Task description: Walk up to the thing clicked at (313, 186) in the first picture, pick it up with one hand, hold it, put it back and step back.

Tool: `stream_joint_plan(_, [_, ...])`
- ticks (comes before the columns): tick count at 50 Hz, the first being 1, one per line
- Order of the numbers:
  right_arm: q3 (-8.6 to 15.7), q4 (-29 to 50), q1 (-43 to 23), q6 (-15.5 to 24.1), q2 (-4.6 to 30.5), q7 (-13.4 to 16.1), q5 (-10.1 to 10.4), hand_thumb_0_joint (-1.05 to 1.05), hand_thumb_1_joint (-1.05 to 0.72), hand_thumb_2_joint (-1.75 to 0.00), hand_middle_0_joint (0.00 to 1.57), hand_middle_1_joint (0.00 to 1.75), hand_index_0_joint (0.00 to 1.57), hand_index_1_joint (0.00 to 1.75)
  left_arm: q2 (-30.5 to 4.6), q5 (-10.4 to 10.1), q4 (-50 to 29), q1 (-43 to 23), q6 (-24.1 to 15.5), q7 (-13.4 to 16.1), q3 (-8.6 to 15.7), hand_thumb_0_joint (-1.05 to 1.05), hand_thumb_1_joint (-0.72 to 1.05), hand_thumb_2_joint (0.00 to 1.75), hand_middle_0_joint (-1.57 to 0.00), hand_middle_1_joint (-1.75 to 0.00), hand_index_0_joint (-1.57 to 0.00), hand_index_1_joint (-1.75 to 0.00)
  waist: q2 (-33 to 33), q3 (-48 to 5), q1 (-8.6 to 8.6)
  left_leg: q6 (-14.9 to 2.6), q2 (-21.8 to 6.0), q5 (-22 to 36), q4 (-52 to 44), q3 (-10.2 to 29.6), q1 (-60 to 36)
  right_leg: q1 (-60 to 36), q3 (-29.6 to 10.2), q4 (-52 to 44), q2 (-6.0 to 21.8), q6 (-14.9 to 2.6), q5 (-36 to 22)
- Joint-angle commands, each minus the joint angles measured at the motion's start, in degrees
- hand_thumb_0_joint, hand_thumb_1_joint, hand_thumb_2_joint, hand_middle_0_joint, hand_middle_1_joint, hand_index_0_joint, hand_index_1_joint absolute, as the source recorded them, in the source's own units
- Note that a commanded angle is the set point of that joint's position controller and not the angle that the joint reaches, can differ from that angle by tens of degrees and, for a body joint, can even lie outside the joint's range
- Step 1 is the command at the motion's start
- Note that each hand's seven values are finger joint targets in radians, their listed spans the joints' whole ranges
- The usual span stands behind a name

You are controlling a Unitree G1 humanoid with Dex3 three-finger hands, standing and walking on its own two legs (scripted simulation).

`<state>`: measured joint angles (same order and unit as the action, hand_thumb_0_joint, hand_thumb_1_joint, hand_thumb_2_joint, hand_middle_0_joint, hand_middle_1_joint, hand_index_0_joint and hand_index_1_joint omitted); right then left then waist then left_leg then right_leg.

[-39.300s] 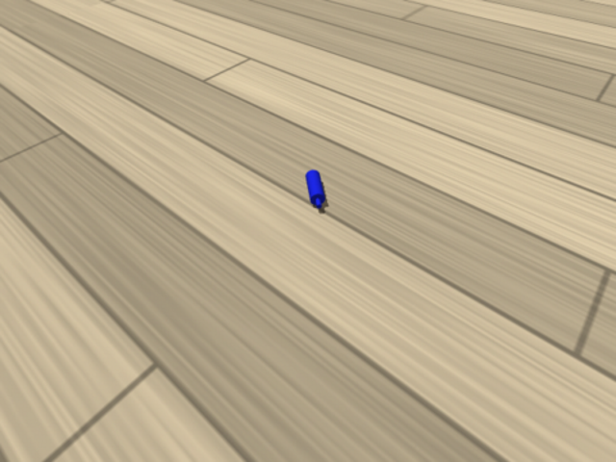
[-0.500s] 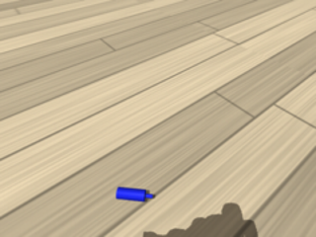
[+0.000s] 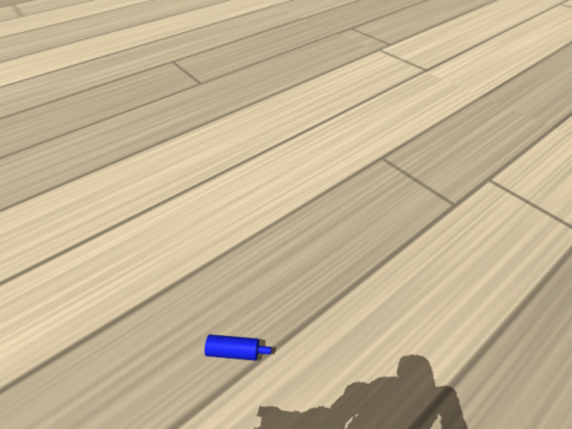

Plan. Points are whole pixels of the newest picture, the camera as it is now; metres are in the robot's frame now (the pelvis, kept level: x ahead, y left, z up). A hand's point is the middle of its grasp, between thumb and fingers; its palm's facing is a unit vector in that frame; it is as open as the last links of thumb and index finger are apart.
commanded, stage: stand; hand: left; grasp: from above
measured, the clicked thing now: (239, 347) +0.49 +0.23 -0.74
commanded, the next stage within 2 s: step back in 1.16 s
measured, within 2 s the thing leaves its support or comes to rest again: neither
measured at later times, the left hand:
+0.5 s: hand out of the picture +0.08 +0.25 -0.15, palm faces +0.02 -0.94 -0.35, open 7.4 cm
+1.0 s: hand out of the picture +0.07 +0.24 -0.16, palm faces +0.01 -0.94 -0.34, open 7.4 cm
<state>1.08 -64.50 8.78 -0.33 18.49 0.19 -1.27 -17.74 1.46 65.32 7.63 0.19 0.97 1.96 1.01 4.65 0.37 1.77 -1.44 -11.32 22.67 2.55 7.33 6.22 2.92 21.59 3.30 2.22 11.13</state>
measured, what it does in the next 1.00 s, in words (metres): stands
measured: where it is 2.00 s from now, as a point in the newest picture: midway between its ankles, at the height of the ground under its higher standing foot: outside the picture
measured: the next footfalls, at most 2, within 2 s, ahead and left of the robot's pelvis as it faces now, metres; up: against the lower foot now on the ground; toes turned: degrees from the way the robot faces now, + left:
left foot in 1.44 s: -0.01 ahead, +0.13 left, +0.00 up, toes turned +0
right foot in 1.86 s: -0.05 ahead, -0.03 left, +0.00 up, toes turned +0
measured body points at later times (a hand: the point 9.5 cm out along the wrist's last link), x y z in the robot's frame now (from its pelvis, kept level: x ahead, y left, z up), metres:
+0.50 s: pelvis +0.01 +0.00 +0.00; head +0.01 -0.01 +0.45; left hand +0.08 +0.30 -0.13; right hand +0.09 -0.29 -0.14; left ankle +0.02 +0.14 -0.74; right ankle +0.01 -0.14 -0.74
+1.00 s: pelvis +0.01 -0.01 +0.00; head +0.01 -0.01 +0.45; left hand +0.07 +0.29 -0.13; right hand +0.07 -0.30 -0.14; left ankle +0.02 +0.14 -0.74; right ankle +0.01 -0.14 -0.74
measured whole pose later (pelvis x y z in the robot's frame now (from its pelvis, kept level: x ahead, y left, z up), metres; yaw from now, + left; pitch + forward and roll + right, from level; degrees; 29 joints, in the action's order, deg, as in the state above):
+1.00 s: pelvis +0.01 -0.01 +0.00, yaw +0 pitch -3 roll +0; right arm 0.6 -65.1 7.3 0.1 19.4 -0.5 -1.1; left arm -18.8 1.1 65.1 7.1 -0.1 0.1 1.6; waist 0.8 3.9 0.2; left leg 2.4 -1.8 -10.3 20.1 2.7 6.6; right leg 6.1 3.2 20.4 2.9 1.7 10.9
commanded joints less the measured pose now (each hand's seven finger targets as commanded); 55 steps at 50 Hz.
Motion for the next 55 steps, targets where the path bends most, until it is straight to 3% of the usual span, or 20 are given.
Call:
stream_joint_plan(1, [1.8, 3.3, -2.5, 1.3, 10.7, 1.0, 0.2, 0.0, -0.9, -0.9, 0.2, 0.3, 0.2, 0.3, -12.0, -0.2, -2.8, -1.8, -1.2, 0.4, 2.0, 0.0, 0.9, 0.9, -0.2, -0.3, -0.2, -0.3, -0.7, -3.0, 0.19, -2.77, -4.6, 4.6, -4.9, 3.7, 1.3, -0.5, -4.1, -5.0, 4.1, -2.26, -1.3])
stream_joint_plan(2, [1.8, 3.2, -2.2, 1.4, 11.0, 1.1, 0.2, 0.0, -0.9, -0.9, 0.2, 0.3, 0.2, 0.3, -12.1, -0.3, -2.9, -2.2, -1.3, 0.5, 2.2, 0.0, 0.9, 0.9, -0.2, -0.3, -0.2, -0.3, -0.5, -4.3, -0.02, -2.86, -4.8, 6.7, -4.4, 3.5, 0.6, -1.4, -4.4, -4.7, 4.4, -2.34, -4.3])
stream_joint_plan(7, [1.7, 2.9, -2.6, 1.5, 11.4, 1.1, 0.3, 0.0, -0.9, -0.9, 0.2, 0.3, 0.2, 0.3, -11.8, -0.5, -2.7, -2.5, -1.2, 0.4, 2.0, 0.0, 0.9, 0.9, -0.2, -0.3, -0.2, -0.3, -0.3, -3.8, 0.16, -2.56, -5.0, 9.3, -4.8, 3.4, 0.5, -1.8, -3.8, -4.5, 4.1, -2.18, -5.0])
stream_joint_plan(10, [1.7, 2.9, -2.8, 1.6, 11.5, 1.2, 0.3, 0.0, -0.9, -0.9, 0.2, 0.3, 0.2, 0.3, -11.9, -0.6, -2.8, -2.5, -1.4, 0.4, 1.9, 0.0, 0.9, 0.9, -0.2, -0.3, -0.2, -0.3, -0.7, -5.8, 0.07, -2.58, -5.3, 12.7, -4.1, 3.2, -0.7, -3.1, -3.8, -4.1, 4.5, -2.2, -8.8])
stream_joint_plan(18, [1.6, 2.6, -3.7, 1.6, 11.7, 1.2, 0.4, 0.0, -0.9, -0.9, 0.2, 0.3, 0.2, 0.3, -12.0, -0.4, -2.8, -3.0, -1.1, 0.3, 1.8, 0.0, 0.9, 0.9, -0.2, -0.3, -0.2, -0.3, -1.0, -4.8, 0.12, -2.42, -5.5, 11.9, -5.1, 3.3, -0.8, -2.2, -3.1, -4.3, 4.2, -2.11, -7.2])
stream_joint_plan(20, [1.5, 2.6, -3.9, 1.5, 11.9, 1.1, 0.2, 0.0, -0.9, -0.9, 0.2, 0.3, 0.2, 0.3, -12.1, -0.5, -2.8, -3.3, -1.1, 0.2, 1.9, 0.0, 0.9, 0.9, -0.2, -0.3, -0.2, -0.3, -0.5, -3.8, 0.05, -2.41, -5.1, 8.6, -5.6, 3.1, 0.7, -2.0, -3.6, -5.1, 4.2, -2.05, -4.9])
stream_joint_plan(23, [1.6, 2.7, -4.5, 1.6, 11.9, 0.9, 0.4, 0.0, -0.9, -0.9, 0.2, 0.3, 0.2, 0.3, -12.1, -0.4, -3.0, -3.2, -1.3, 0.1, 1.7, 0.0, 0.9, 0.9, -0.2, -0.3, -0.2, -0.3, -1.0, -4.6, 0.13, -2.41, -5.5, 11.3, -5.3, 3.3, -1.1, -1.5, -3.3, -4.8, 4.3, -2.15, -6.3])
stream_joint_plan(28, [1.8, 2.7, -4.8, 1.5, 12.3, 0.8, 0.4, 0.0, -0.9, -0.9, 0.2, 0.3, 0.2, 0.3, -12.6, -0.4, -3.3, -3.4, -1.3, 0.0, 1.8, 0.0, 0.9, 0.9, -0.2, -0.3, -0.2, -0.3, -0.3, -3.8, 0.0, -2.25, -5.2, 7.1, -5.9, 3.1, 0.0, -0.9, -3.5, -5.7, 4.2, -2.22, -3.1])
stream_joint_plan(32, [1.7, 2.8, -4.7, 1.6, 12.0, 0.7, 0.4, 0.0, -0.9, -0.9, 0.2, 0.3, 0.2, 0.3, -13.2, -0.5, -3.6, -3.5, -1.6, 0.1, 1.9, 0.0, 0.9, 0.9, -0.2, -0.3, -0.2, -0.3, -1.1, -5.8, -0.19, -2.43, -5.3, 10.6, -5.1, 2.7, -0.9, -2.4, -3.8, -4.9, 4.7, -2.4, -8.0])
stream_joint_plan(43, [1.7, 2.7, -4.4, 1.4, 12.3, 0.4, 0.3, 0.0, -0.9, -0.9, 0.2, 0.3, 0.2, 0.3, -13.3, -0.6, -3.4, -3.1, -1.4, -0.2, 1.9, 0.0, 0.9, 0.9, -0.2, -0.3, -0.2, -0.3, -0.9, -3.1, -0.07, -2.47, -5.1, 4.1, -6.7, 3.3, 1.3, -0.6, -4.0, -6.0, 4.4, -2.77, -0.2])
stream_joint_plan(53, [1.5, 2.9, -3.8, 1.7, 12.1, 0.5, 0.5, 0.0, -0.9, -0.9, 0.2, 0.3, 0.2, 0.3, -13.6, -0.7, -3.9, -2.8, -1.6, -0.4, 1.8, 0.0, 0.9, 0.9, -0.2, -0.3, -0.2, -0.3, -1.0, -5.5, -0.25, -2.23, -5.4, 8.7, -5.9, 3.1, -0.2, -1.4, -4.2, -4.9, 4.7, -2.89, -5.5])
stream_joint_plan(55, [1.4, 2.7, -3.7, 1.6, 12.6, 0.5, 0.4, 0.0, -0.9, -0.9, 0.2, 0.3, 0.2, 0.3, -13.3, -0.7, -3.9, -3.0, -1.6, -0.3, 1.7, 0.0, 0.9, 0.9, -0.2, -0.3, -0.2, -0.3, -0.7, -4.6, -0.13, -2.32, -5.4, 7.3, -5.9, 3.2, 0.6, -1.3, -4.1, -5.1, 4.5, -2.71, -4.5])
